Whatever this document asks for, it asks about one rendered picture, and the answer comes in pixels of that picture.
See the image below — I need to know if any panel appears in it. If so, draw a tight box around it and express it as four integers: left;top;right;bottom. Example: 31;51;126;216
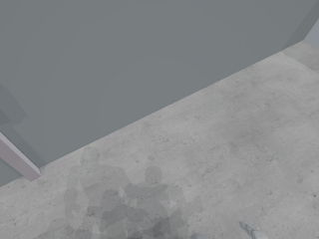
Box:
0;132;42;181

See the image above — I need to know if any robot right hand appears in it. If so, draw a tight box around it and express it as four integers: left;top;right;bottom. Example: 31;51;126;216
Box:
239;220;268;239

